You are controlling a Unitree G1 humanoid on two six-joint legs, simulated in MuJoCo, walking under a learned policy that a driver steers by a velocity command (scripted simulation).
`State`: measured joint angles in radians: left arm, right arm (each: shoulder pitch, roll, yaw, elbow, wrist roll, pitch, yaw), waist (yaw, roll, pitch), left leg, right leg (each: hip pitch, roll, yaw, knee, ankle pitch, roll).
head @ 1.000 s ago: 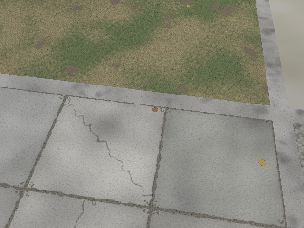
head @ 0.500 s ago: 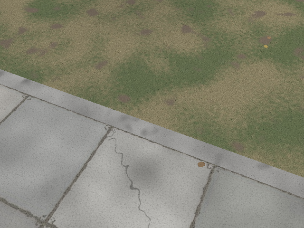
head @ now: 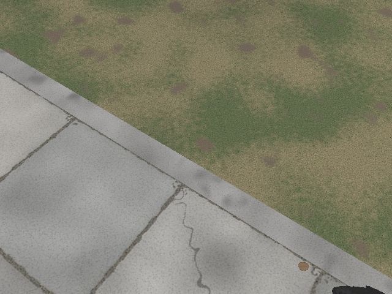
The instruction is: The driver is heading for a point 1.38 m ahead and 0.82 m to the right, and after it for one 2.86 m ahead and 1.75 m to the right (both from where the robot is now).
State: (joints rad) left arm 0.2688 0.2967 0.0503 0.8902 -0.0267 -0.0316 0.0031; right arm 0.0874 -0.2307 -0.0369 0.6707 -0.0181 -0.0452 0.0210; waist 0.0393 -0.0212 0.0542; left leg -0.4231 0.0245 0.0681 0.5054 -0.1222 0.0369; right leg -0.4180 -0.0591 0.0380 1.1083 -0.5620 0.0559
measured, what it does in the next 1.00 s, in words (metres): steps on the spot, turning right: right foot, then left foot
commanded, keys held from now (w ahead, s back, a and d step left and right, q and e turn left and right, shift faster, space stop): e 0.98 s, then no key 0.02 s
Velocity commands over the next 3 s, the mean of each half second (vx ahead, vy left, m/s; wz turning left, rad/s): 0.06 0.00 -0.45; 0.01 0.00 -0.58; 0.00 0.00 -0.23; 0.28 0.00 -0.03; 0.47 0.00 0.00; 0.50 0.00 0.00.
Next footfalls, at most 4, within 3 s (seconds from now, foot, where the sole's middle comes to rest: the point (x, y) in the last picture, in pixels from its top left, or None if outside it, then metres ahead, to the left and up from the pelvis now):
0.32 right None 0.08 -0.14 -0.77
0.82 left None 0.16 0.06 -0.77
1.22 right None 0.01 -0.16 -0.77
1.54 left None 0.15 0.04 -0.77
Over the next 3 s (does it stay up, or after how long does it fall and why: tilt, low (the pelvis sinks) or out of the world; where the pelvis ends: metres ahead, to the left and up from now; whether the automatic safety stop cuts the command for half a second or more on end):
stays up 0.56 -0.47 0.02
